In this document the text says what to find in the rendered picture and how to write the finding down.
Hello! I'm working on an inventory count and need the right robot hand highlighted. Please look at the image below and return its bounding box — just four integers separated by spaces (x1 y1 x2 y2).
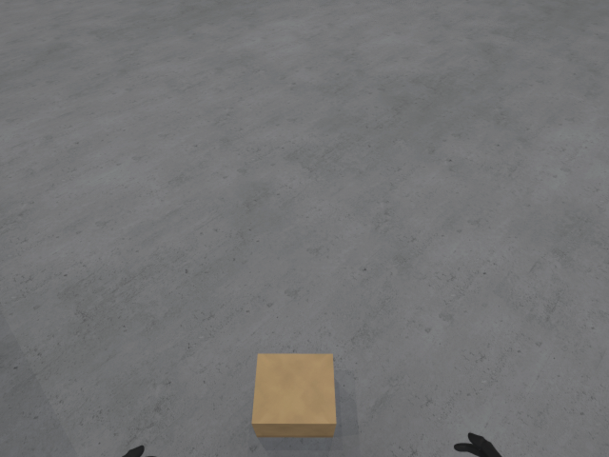
454 432 501 457

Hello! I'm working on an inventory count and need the carton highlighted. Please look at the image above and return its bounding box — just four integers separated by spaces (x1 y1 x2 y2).
251 354 337 437

